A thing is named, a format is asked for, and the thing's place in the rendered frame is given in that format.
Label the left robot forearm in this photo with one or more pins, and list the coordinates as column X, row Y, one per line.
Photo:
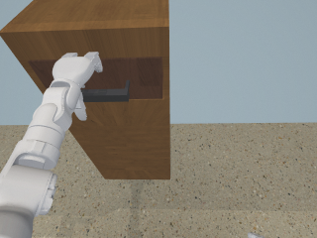
column 40, row 146

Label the cabinet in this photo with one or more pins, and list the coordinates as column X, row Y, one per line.
column 123, row 139

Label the handle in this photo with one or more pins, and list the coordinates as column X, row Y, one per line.
column 107, row 95

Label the robot left hand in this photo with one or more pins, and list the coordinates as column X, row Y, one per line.
column 78, row 70

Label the left robot upper arm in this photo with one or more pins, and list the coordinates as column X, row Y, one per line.
column 25, row 193

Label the drawer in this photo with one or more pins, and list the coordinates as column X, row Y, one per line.
column 145, row 75

